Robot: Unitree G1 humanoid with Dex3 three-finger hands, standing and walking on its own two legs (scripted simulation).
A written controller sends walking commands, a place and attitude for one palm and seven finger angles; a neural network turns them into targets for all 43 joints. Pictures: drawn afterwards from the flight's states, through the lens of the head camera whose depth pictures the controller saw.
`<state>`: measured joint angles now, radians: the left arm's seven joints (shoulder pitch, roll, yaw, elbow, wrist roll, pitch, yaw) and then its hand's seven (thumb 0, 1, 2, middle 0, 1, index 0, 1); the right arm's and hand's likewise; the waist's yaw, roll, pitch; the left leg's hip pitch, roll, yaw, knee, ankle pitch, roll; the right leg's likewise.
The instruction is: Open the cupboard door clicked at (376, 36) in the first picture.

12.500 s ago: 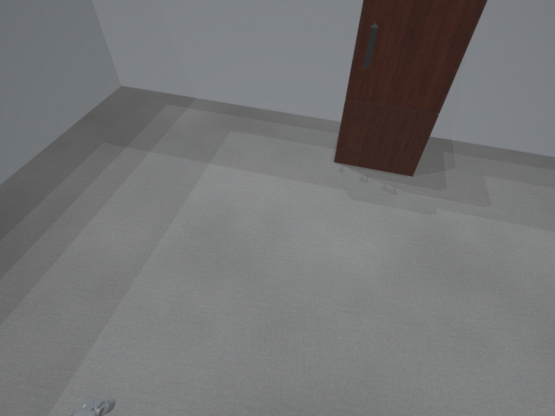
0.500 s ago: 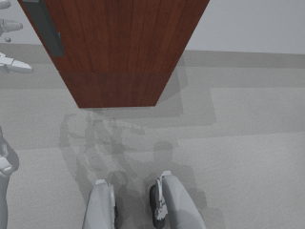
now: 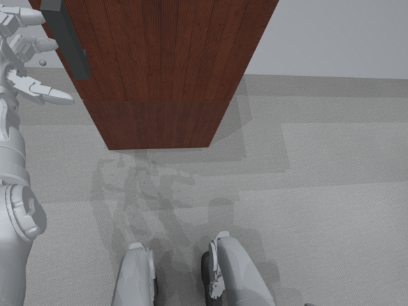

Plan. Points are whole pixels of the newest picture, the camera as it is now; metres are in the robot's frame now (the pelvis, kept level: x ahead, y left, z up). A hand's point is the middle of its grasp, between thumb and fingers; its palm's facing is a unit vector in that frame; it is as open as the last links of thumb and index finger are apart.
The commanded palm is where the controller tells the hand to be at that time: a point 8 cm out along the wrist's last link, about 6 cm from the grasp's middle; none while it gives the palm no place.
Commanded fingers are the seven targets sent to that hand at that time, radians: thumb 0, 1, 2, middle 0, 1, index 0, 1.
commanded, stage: slide the fingers in behind the handle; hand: left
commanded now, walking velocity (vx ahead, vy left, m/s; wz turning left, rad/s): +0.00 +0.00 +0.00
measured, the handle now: (70, 35) +0.60 +0.20 +0.05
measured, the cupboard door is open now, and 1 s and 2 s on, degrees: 0 0 0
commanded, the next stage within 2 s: close the thumb around the handle in 1.16 s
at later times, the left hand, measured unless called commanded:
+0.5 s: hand (67, 59) +0.54 +0.20 +0.05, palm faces +0.00 -1.00 -0.02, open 14.0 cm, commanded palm +0.53 +0.23 +0.05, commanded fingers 0.00 -0.50 0.30 -0.30 -1.20 -0.30 -1.20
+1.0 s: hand (78, 61) +0.54 +0.18 +0.05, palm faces -0.01 -1.00 -0.02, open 14.0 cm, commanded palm +0.52 +0.21 +0.05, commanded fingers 0.00 -0.50 0.30 -0.30 -1.20 -0.30 -1.20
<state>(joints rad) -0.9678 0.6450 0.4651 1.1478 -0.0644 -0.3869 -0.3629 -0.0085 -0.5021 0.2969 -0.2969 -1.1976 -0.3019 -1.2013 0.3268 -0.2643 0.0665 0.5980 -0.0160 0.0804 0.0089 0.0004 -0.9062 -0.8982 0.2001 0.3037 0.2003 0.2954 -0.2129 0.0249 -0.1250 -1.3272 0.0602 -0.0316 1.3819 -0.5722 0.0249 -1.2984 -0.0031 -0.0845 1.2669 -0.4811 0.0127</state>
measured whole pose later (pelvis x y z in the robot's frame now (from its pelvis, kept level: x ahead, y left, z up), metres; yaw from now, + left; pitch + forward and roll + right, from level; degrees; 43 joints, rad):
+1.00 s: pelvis +0.01 -0.01 +0.00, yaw +0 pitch +30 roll -4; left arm -0.96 0.52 0.41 1.14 -0.05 -0.42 -0.24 -0.01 -0.50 0.30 -0.30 -1.20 -0.30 -1.20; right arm 0.33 -0.25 0.05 0.61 -0.03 0.09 0.03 0.00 -0.91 -0.90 0.20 0.30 0.20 0.30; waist -0.21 0.04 -0.13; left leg -1.30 0.06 -0.02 1.36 -0.58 0.02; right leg -1.29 0.00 -0.07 1.27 -0.50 0.01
